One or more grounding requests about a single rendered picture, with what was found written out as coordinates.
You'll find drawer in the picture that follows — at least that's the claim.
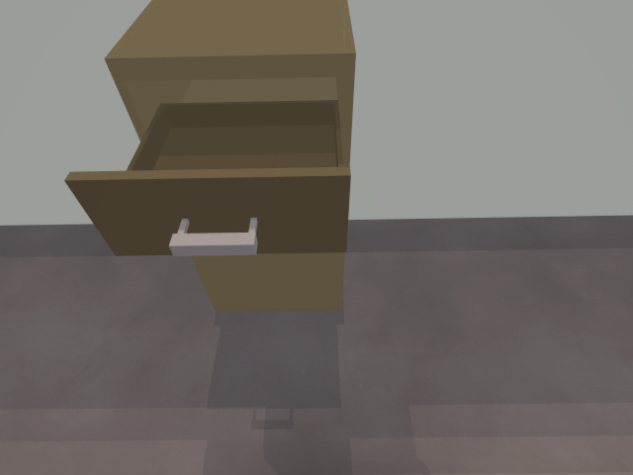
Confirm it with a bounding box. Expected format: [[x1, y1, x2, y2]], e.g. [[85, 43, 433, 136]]
[[64, 100, 351, 256]]

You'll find cabinet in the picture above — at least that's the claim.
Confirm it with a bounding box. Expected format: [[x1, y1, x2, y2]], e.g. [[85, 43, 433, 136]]
[[104, 0, 356, 312]]

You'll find handle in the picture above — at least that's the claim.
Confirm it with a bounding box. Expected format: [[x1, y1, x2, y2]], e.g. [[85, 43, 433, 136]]
[[169, 218, 258, 256]]

